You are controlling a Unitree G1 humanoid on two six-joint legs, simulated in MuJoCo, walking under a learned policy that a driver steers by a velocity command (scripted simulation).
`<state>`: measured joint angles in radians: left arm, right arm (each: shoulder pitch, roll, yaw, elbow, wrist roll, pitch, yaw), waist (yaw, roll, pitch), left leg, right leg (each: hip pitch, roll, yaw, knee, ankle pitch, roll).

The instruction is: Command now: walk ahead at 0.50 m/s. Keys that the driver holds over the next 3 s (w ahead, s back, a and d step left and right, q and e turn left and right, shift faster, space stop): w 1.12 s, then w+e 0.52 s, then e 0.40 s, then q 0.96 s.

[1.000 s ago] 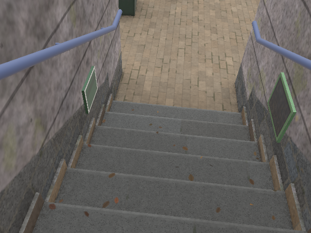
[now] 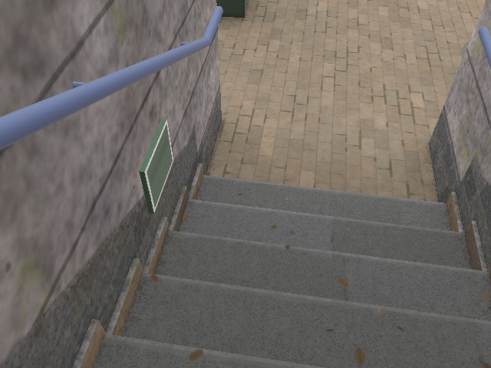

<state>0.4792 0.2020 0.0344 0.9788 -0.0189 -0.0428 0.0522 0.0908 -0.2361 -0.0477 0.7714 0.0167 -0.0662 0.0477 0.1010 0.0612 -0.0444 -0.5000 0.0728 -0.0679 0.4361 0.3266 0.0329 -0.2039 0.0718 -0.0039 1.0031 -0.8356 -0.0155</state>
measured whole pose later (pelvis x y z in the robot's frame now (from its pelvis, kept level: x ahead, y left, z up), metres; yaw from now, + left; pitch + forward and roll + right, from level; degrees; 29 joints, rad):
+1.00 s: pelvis +0.55 +0.00 -0.24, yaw +1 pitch +2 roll -2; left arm 0.52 0.19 0.04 0.98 -0.02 -0.08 0.02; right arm 0.15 -0.25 -0.07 0.81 -0.02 -0.07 0.01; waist 0.05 0.04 -0.06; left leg -0.81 0.12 -0.13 0.84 0.35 0.05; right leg -0.21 0.10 0.00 0.63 -0.45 -0.07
